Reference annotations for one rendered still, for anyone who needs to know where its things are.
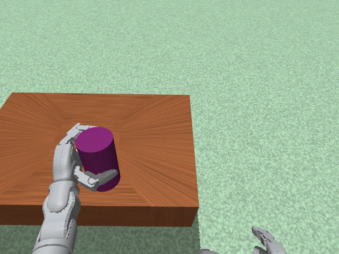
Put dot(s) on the can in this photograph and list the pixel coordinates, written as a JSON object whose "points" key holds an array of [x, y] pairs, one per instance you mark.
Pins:
{"points": [[97, 152]]}

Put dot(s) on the left robot hand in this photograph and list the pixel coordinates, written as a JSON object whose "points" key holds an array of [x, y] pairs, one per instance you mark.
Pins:
{"points": [[67, 164]]}

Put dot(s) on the right robot hand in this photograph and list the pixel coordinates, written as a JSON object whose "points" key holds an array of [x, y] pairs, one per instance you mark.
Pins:
{"points": [[267, 239]]}

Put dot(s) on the left robot arm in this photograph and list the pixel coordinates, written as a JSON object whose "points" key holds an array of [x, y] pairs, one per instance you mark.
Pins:
{"points": [[59, 229]]}

